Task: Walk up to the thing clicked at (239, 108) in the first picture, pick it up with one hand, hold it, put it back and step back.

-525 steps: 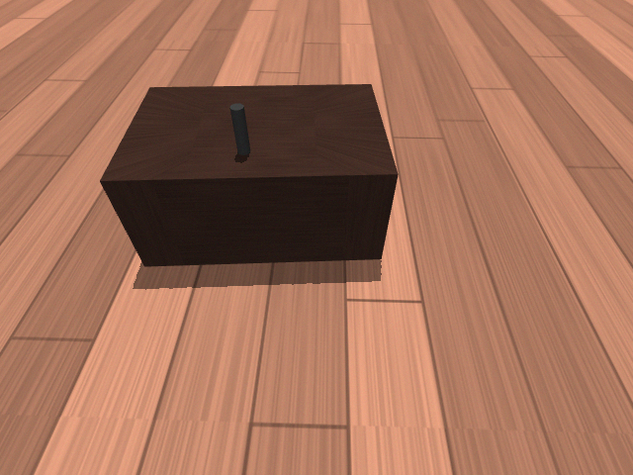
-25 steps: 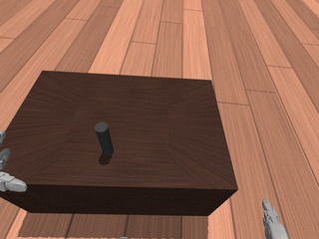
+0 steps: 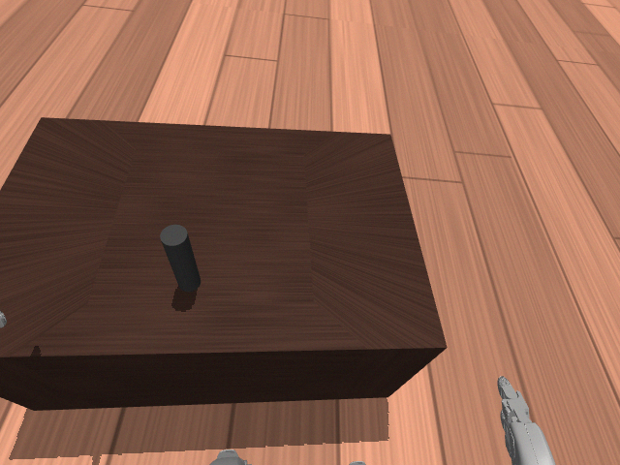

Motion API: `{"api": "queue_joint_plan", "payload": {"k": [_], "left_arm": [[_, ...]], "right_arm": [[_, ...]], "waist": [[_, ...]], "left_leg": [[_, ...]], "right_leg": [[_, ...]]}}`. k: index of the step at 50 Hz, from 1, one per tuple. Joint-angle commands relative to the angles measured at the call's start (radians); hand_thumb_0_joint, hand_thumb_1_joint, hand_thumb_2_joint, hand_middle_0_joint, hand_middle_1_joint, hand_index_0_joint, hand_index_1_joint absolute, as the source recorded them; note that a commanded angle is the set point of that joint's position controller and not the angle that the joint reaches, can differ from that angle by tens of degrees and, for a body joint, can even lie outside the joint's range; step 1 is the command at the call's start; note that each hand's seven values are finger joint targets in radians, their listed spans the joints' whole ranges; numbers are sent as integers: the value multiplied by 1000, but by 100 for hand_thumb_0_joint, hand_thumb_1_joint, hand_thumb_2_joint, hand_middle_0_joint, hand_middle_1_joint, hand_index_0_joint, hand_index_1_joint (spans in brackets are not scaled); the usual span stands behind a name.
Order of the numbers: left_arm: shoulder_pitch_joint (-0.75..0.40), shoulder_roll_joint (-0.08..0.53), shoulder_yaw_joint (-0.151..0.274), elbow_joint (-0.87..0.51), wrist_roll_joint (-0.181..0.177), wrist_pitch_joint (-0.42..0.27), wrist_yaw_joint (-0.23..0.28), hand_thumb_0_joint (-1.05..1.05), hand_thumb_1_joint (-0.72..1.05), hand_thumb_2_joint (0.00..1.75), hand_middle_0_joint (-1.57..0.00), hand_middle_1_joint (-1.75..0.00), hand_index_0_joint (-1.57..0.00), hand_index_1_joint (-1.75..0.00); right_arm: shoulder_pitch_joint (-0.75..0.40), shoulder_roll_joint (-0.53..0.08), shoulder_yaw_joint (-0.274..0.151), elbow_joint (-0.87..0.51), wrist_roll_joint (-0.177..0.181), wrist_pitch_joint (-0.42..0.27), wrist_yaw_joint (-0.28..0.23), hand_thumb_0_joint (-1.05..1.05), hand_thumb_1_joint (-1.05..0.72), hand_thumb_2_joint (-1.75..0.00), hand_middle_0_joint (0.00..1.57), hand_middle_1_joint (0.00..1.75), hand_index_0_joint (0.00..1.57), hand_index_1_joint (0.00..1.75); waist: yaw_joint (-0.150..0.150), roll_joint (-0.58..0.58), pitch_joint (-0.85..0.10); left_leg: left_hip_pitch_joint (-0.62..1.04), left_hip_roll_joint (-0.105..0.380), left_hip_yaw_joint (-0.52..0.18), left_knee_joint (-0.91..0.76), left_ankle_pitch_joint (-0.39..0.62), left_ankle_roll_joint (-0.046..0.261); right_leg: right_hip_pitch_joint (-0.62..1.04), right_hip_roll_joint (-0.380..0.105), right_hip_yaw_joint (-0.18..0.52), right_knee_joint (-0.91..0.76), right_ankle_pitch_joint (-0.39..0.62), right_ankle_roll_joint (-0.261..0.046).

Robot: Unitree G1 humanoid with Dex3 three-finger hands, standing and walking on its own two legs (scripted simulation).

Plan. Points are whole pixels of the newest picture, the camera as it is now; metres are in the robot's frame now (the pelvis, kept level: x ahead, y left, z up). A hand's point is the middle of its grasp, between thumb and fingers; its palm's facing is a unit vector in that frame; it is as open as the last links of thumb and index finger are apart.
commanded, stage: approach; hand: left
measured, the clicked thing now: (182, 260) +0.52 +0.21 -0.18
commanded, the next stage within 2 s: close in in 0.70 s
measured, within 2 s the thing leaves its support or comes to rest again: neither
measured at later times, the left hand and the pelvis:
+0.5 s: hand (63, 278) +0.41 +0.34 -0.05, palm faces +0.20 -0.98 +0.08, open 17.8 cm; pelvis -0.01 +0.01 -0.05, yaw -1 degrees
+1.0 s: hand (164, 288) +0.48 +0.25 -0.22, palm faces +0.16 -0.99 +0.05, open 17.6 cm; pelvis -0.05 +0.00 -0.16, yaw -5 degrees
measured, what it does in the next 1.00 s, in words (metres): lowers itself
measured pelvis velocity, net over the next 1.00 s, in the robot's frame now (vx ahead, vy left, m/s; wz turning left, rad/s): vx -0.05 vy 0.00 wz -0.09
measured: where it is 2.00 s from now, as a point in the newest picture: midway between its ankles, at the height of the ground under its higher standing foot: outside the picture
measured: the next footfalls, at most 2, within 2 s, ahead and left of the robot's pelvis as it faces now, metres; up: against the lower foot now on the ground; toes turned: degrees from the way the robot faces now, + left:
none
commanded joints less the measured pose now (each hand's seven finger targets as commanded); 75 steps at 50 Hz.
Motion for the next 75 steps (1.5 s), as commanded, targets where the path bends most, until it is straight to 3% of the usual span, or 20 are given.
{"api": "queue_joint_plan", "payload": {"k": [1, 7, 10, 17, 24, 27, 30, 31, 35, 37, 43, 48, 52, 54, 59, 66, 68, 69, 71, 75], "left_arm": [[-277, 407, 62, -177, -32, -61, 0, 0, -60, 6, -5, -5, -5, -5], [-298, 418, 70, -160, -33, -76, -1, 0, -57, 0, -6, -2, -5, -3], [-308, 302, 29, -83, -66, -114, -21, 0, -61, 0, -6, -2, -5, -3], [-354, 215, 41, -38, -129, -290, -37, 0, -61, 0, -5, -3, -5, -3], [-376, 261, 117, -56, -130, -461, 4, 0, -61, 0, -6, -5, -6, -5], [-458, 398, 206, -169, -105, -538, 45, 0, -60, 1, -7, -5, -6, -6], [-467, 353, 185, -105, -69, -573, 65, 0, -59, 4, -6, -6, -5, -7], [-485, 296, 133, -79, -61, -575, 65, 0, -61, 4, -7, -7, -5, -8], [-498, 309, 93, 22, -10, -555, 87, 0, -61, 3, -7, -6, -5, -7], [-504, 255, 51, 55, -3, -548, 97, 0, -61, 2, -7, -6, -6, -7], [-572, 316, 112, 17, 15, -584, 184, 0, -56, 2, -4, -8, -6, -6], [-635, 356, 115, -94, 69, -580, 271, 0, -54, 1, -6, -7, -8, -6], [-659, 310, 58, -167, 104, -547, 315, 0, -53, 2, -6, -7, -8, -6], [-617, 190, -7, -98, 95, -509, 320, 0, -54, 2, -6, -8, -8, -6], [-557, 160, -2, -138, 81, -465, 345, 0, -55, 0, -6, -6, -8, -5], [-512, 35, -14, -126, 60, -501, 407, 0, -51, 3, -5, -5, -7, -4], [-506, 57, -18, -147, 83, -514, 418, 0, -52, 3, -5, -5, -7, -4], [-502, 14, -48, -118, 89, -516, 418, 0, -52, 3, -5, -6, -7, -4], [-551, 63, -28, -218, 88, -538, 431, 0, -52, 4, -6, -6, -7, -5], [-534, -10, -68, -175, 84, -543, 441, 0, -59, 4, -10, -4, -9, -5]], "right_arm": [[-2, -155, -72, -123, 3, -51, -9, 0, 52, -6, 5, 5, 5, 5], [-34, -159, -68, -180, 4, -50, -8, 0, 54, -5, 5, 5, 5, 5], [-24, -126, -44, -143, 3, -52, 0, 0, 54, -5, 5, 5, 5, 5], [-19, -175, -92, -195, -20, -77, 35, 0, 56, -4, 5, 5, 5, 5], [58, -207, -141, -315, -49, -84, 66, 0, 54, -5, 5, 5, 5, 5], [23, -223, -151, -373, -66, -85, 76, 0, 52, -5, 5, 5, 5, 5], [29, -194, -127, -423, -81, -86, 88, 0, 51, -6, 5, 5, 5, 5], [29, -184, -124, -399, -87, -81, 93, 0, 50, -6, 5, 5, 5, 5], [11, -226, -145, -524, -94, -75, 92, 0, 51, -6, 5, 5, 5, 5], [35, -232, -151, -544, -94, -70, 96, 0, 51, -6, 5, 5, 5, 5], [125, -279, -219, -740, -89, -56, 111, 0, 54, -5, 5, 5, 5, 5], [165, -250, -213, -821, -91, -19, 133, 0, 54, -5, 5, 5, 5, 5], [174, -244, -226, -844, -95, 15, 142, 0, 53, -5, 5, 5, 5, 5], [167, -247, -239, -825, -89, 30, 137, 0, 52, -5, 5, 5, 5, 5], [165, -237, -221, -835, -82, 58, 142, 0, 53, -5, 5, 5, 5, 5], [194, -220, -223, -858, -68, 66, 154, 0, 54, -5, 5, 5, 5, 5], [195, -232, -239, -892, -69, 70, 155, 0, 53, -5, 5, 5, 5, 5], [204, -226, -239, -894, -70, 73, 155, 0, 54, -5, 5, 5, 5, 5], [222, -224, -244, -883, -73, 75, 157, 0, 53, -5, 5, 5, 5, 5], [209, -223, -249, -875, -72, 85, 162, 0, 52, -6, 5, 5, 5, 5]], "waist": [[35, 215, -348], [21, 184, -335], [-8, 137, -291], [-66, 139, -346], [-104, 235, -482], [-92, 356, -543], [-123, 407, -551], [-133, 446, -527], [-182, 451, -576], [-199, 441, -553], [-245, 385, -630], [-233, 459, -660], [-212, 556, -719], [-239, 518, -627], [-205, 458, -605], [-244, 304, -600], [-238, 295, -632], [-254, 304, -626], [-241, 351, -670], [-240, 369, -632]], "left_leg": [[379, -22, -3, -99, 292, 26], [347, -21, -3, -98, 243, 28], [286, -18, -10, -68, 231, 35], [257, 6, -43, 52, 308, 21], [215, 2, -62, 203, 354, 11], [207, 11, -81, 254, 352, -4], [133, 7, -81, 295, 281, -4], [107, 9, -85, 299, 233, -8], [27, 18, -92, 366, 195, -6], [-29, 18, -95, 391, 128, -3], [-136, 12, -112, 477, 58, 11], [-165, 5, -104, 490, -53, 10], [-123, -2, -81, 513, 16, 5], [-175, 0, -83, 512, 9, 8], [-182, 4, -78, 510, 80, 11], [-239, 0, -84, 506, 94, 26], [-227, -3, -76, 510, 106, 29], [-198, -1, -82, 500, 119, 24], [-177, -5, -71, 515, 154, 24], [-148, -5, -72, 496, 174, 18]], "right_leg": [[6, 18, -18, -115, 255, -38], [-1, 21, -19, -109, 222, -38], [-60, 25, -23, -86, 215, -36], [-251, 36, -46, 32, 216, -45], [-381, 37, -46, 165, 223, -49], [-472, 38, -52, 240, 171, -55], [-517, 42, -55, 302, 146, -62], [-565, 43, -55, 324, 104, -68], [-642, 51, -64, 384, 90, -76], [-700, 55, -67, 415, 52, -77], [-719, 66, -78, 498, 34, -71], [-737, 58, -48, 518, -42, -63], [-716, 59, -29, 527, -7, -68], [-731, 60, -30, 512, -6, -66], [-707, 65, -47, 507, 49, -64], [-645, 69, -58, 497, 99, -53], [-616, 68, -45, 489, 117, -50], [-632, 70, -55, 495, 122, -54], [-602, 65, -35, 494, 156, -50], [-621, 64, -42, 488, 162, -54]]}}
